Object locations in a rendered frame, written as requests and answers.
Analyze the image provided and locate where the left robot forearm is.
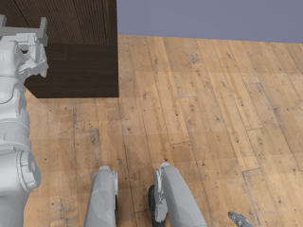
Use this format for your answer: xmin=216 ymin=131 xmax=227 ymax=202
xmin=0 ymin=76 xmax=32 ymax=155

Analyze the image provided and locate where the drawer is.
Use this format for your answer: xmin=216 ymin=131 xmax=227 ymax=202
xmin=0 ymin=0 xmax=110 ymax=45

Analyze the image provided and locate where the right robot thigh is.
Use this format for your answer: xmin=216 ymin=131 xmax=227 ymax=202
xmin=154 ymin=166 xmax=207 ymax=227

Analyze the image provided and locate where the robot right shin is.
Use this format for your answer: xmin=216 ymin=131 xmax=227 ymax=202
xmin=154 ymin=162 xmax=179 ymax=222

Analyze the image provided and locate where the cabinet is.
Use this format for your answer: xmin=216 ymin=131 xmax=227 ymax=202
xmin=20 ymin=0 xmax=119 ymax=98

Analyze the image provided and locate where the robot left hand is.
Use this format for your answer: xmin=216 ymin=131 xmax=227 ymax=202
xmin=0 ymin=33 xmax=49 ymax=84

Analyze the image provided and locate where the robot left upper arm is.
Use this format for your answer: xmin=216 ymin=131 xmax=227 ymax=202
xmin=0 ymin=149 xmax=42 ymax=227

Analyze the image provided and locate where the robot right hand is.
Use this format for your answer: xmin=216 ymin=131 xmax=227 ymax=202
xmin=227 ymin=211 xmax=255 ymax=227

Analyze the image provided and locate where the handle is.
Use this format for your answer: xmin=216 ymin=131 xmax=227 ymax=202
xmin=45 ymin=52 xmax=69 ymax=65
xmin=0 ymin=14 xmax=48 ymax=46

